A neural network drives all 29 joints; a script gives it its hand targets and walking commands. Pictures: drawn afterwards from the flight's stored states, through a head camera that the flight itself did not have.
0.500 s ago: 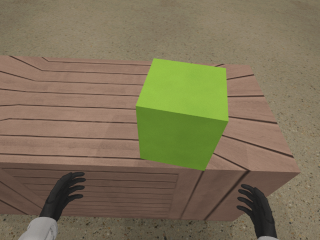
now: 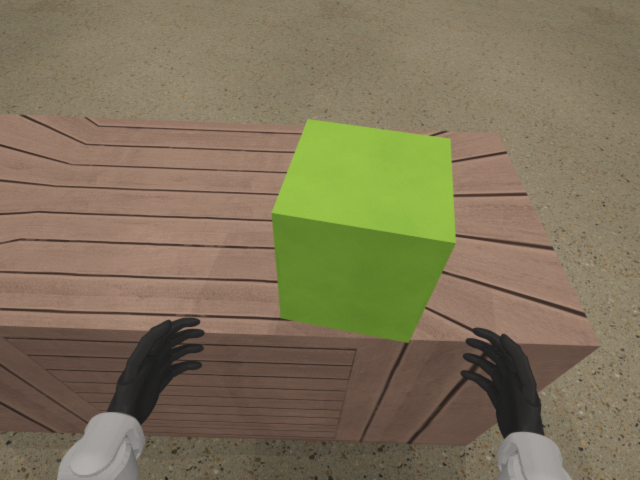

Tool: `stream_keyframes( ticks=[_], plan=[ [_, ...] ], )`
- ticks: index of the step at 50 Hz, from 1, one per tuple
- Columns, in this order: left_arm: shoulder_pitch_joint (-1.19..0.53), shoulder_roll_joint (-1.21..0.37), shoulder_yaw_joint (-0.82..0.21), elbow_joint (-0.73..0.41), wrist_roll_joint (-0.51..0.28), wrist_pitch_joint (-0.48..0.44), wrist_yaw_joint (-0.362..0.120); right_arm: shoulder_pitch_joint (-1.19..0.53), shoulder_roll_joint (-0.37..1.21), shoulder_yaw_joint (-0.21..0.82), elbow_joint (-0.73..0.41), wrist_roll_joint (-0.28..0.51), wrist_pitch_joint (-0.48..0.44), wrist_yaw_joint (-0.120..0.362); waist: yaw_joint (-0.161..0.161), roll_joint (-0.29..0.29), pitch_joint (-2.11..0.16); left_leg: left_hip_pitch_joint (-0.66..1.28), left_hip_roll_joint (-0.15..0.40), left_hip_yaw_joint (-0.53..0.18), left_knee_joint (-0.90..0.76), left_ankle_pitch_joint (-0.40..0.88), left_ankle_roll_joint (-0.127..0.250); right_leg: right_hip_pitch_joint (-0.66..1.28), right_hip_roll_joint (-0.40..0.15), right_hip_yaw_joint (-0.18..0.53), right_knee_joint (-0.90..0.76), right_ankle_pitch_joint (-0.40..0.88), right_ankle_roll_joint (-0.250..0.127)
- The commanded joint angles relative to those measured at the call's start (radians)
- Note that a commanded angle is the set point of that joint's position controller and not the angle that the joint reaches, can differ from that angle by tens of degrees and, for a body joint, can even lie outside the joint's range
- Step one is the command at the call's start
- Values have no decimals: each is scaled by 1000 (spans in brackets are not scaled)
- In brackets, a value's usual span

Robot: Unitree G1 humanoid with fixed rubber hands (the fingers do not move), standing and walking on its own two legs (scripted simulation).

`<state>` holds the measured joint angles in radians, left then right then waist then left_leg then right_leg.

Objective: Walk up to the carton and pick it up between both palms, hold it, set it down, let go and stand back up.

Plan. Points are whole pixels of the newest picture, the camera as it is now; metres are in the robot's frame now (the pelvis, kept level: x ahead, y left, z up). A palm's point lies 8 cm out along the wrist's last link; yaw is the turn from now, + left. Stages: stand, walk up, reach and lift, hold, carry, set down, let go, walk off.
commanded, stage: reach and lift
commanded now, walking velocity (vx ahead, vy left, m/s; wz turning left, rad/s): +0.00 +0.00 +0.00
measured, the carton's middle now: (359, 234) +0.45 -0.05 +0.02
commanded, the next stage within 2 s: none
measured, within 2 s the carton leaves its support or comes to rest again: neither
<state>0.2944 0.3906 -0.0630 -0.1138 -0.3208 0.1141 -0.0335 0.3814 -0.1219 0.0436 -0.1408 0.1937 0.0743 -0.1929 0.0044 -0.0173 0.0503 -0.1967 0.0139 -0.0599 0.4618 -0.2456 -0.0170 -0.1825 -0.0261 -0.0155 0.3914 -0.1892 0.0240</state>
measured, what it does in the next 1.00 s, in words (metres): stands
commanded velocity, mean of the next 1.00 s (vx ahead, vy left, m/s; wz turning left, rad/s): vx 0.00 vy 0.00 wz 0.00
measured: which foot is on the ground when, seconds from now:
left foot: down 0.00-1.00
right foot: down 0.00-1.00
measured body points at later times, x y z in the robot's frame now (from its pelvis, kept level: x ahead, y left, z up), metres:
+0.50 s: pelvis +0.00 +0.00 +0.00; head +0.02 +0.02 +0.45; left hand +0.30 +0.21 +0.10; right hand +0.26 -0.21 +0.09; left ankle +0.00 +0.13 -0.74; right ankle +0.01 -0.14 -0.74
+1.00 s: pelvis -0.01 +0.00 +0.00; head -0.01 +0.01 +0.45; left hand +0.38 +0.19 +0.16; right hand +0.33 -0.22 +0.15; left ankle +0.00 +0.13 -0.74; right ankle +0.01 -0.14 -0.74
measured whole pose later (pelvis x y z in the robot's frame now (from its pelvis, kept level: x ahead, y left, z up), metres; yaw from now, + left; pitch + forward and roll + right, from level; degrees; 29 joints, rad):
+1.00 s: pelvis -0.01 +0.00 +0.00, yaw +0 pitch -2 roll -1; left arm -0.54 0.39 0.09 0.18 -0.32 0.67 -0.06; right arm -0.37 -0.16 -0.13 0.01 0.28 0.54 -0.25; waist -0.06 -0.02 0.04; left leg -0.20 0.01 -0.06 0.44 -0.21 -0.02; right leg -0.18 -0.03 -0.02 0.37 -0.16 0.03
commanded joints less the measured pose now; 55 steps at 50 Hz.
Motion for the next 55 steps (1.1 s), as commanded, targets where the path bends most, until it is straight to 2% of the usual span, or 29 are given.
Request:
stream_keyframes(
  ticks=[1, 4, 5, 9, 10, 12, 14, 19, 23, 24, 25, 26, 27, 29, 30, 31, 33, 34, 35, 36, 39, 43, 45, 46, 48, 49, 51, 53, 55],
  plan=[
    [-278, 139, 86, -236, -32, 23, 25, -219, -27, -84, -291, 1, 27, -12, -34, 110, -182, -93, 22, 61, -177, -28, 15, 265, 7, 66, -25, 15, -62],
    [-276, 134, 107, -266, -14, 65, 20, -193, -56, -79, -288, 2, 61, -10, -51, 115, -212, -25, 5, 70, -154, 86, -1, 267, 13, 72, -27, 107, -52],
    [-278, 150, 143, -251, -7, 99, 11, -221, -61, -57, -314, 13, 78, -21, -32, 94, -223, -14, -3, 67, -151, 107, 8, 285, 15, 84, -33, 136, -49],
    [-345, 137, 164, -296, -7, 183, 10, -279, -115, -114, -295, 25, 115, -20, -66, 106, -248, 60, -8, 72, -129, 243, -26, 258, 28, 61, -44, 231, -46],
    [-373, 146, 171, -330, -9, 197, 6, -293, -112, -113, -361, 43, 115, -23, -46, 97, -273, 64, -7, 75, -134, 245, -16, 261, 39, 60, -28, 222, -42],
    [-352, 142, 190, -380, -9, 230, 2, -264, -117, -117, -409, 54, 124, -30, -52, 96, -322, 75, -15, 81, -112, 355, -26, 284, 47, 58, -17, 324, -36],
    [-400, 172, 207, -371, -15, 267, -7, -306, -154, -133, -395, 42, 143, -36, -86, 91, -348, 112, -27, 88, -104, 401, -31, 285, 34, 66, -18, 438, -26],
    [-532, 165, 198, -313, -14, 326, -27, -422, -138, -142, -370, 28, 195, -33, -93, 69, -319, 61, -18, 98, -115, 340, -22, 293, 26, 64, -26, 388, -19],
    [-680, 179, 194, -298, -23, 370, -24, -542, -185, -186, -304, 51, 247, -34, -115, 110, -330, 57, -4, 97, -145, 274, -18, 282, 19, 69, -40, 311, -20],
    [-662, 179, 234, -257, -11, 376, -26, -522, -160, -168, -304, 49, 254, -38, -83, 81, -295, 33, -15, 102, -157, 252, -8, 295, 11, 68, -52, 305, -15],
    [-740, 167, 199, -181, -1, 395, -30, -603, -174, -187, -257, 36, 275, -38, -119, 99, -272, 7, -8, 102, -164, 189, -8, 268, 15, 59, -36, 257, -25],
    [-786, 178, 221, -193, -1, 411, -28, -660, -176, -171, -261, 30, 288, -37, -94, 92, -306, -4, -8, 101, -169, 185, -7, 296, 6, 68, -38, 268, -21],
    [-691, 166, 241, -211, 11, 411, -29, -551, -161, -151, -274, 56, 293, -38, -81, 84, -329, 7, -12, 100, -167, 221, 3, 340, 18, 62, -46, 307, -20],
    [-823, 174, 222, -156, -6, 428, -39, -687, -186, -190, -237, 45, 318, -44, -113, 56, -325, 18, -2, 96, -180, 164, 8, 303, 16, 77, -42, 251, -16],
    [-823, 178, 240, -109, 8, 429, -36, -678, -177, -192, -205, 49, 326, -42, -92, 61, -293, -8, -2, 100, -187, 150, 16, 299, 10, 66, -47, 239, -15],
    [-919, 179, 231, -67, -2, 444, -39, -800, -197, -192, -193, 40, 343, -40, -93, 53, -308, -22, 0, 104, -203, 92, 17, 294, 5, 75, -60, 176, -17],
    [-924, 196, 233, -41, 2, 446, -36, -789, -181, -195, -153, 56, 367, -37, -103, 49, -306, -44, -3, 104, -212, 75, 28, 327, 1, 69, -56, 197, -15],
    [-1108, 223, 220, -22, -11, 445, -37, -950, -185, -225, -112, 47, 376, -36, -133, 47, -351, -71, 3, 101, -214, 8, 28, 285, -1, 78, -58, 116, -18],
    [-1073, 220, 218, 4, -7, 446, -34, -936, -186, -217, -79, 65, 384, -39, -103, 61, -320, -68, 22, 96, -228, 19, 28, 288, 7, 64, -49, 151, -17],
    [-1096, 209, 196, -27, 4, 452, -27, -940, -195, -243, -71, 67, 381, -36, -117, 106, -352, -56, 26, 99, -223, 22, 15, 295, 16, 52, -41, 167, -25],
    [-1133, 235, 206, -19, 10, 463, -27, -978, -220, -237, -14, 71, 393, -45, -143, 63, -410, -5, 12, 102, -191, 103, 12, 321, 15, 59, -36, 272, -15],
    [-1137, 236, 243, 102, 25, 493, -30, -1014, -238, -224, 21, 69, 411, -55, -123, 32, -411, -22, -6, 110, -192, 129, 24, 373, 16, 61, -32, 303, 3],
    [-1215, 228, 224, 117, 31, 511, -35, -1096, -228, -225, 30, 78, 413, -65, -157, 41, -405, -16, -6, 108, -201, 119, 18, 341, 13, 55, -39, 296, 0],
    [-1240, 251, 247, 82, 27, 509, -33, -1171, -240, -211, -35, 95, 400, -63, -109, 29, -479, -27, -12, 109, -192, 146, 22, 379, 22, 55, -27, 307, 1],
    [-1387, 269, 224, 142, 17, 511, -26, -1259, -229, -232, 57, 79, 425, -59, -144, 41, -486, -82, 2, 112, -196, 71, 30, 323, 10, 52, -21, 261, -2],
    [-1382, 267, 212, 170, 20, 515, -17, -1281, -275, -236, 58, 76, 421, -50, -133, 50, -483, -68, 7, 100, -202, 49, 22, 322, 27, 41, -18, 242, -5],
    [-1323, 260, 203, 110, 29, 513, -10, -1210, -245, -214, 72, 84, 419, -59, -137, 61, -520, -17, -2, 104, -176, 135, 13, 339, 27, 39, -17, 316, -4],
    [-1375, 277, 219, 197, 39, 527, -14, -1229, -266, -225, 147, 77, 436, -62, -160, 18, -504, -15, -9, 103, -181, 137, 18, 332, 26, 46, -18, 347, 13],
    [-1385, 284, 254, 198, 72, 529, -19, -1266, -256, -210, 178, 85, 426, -63, -134, 41, -515, -13, -14, 102, -167, 173, 15, 346, 41, 44, -3, 376, 8]
  ],
)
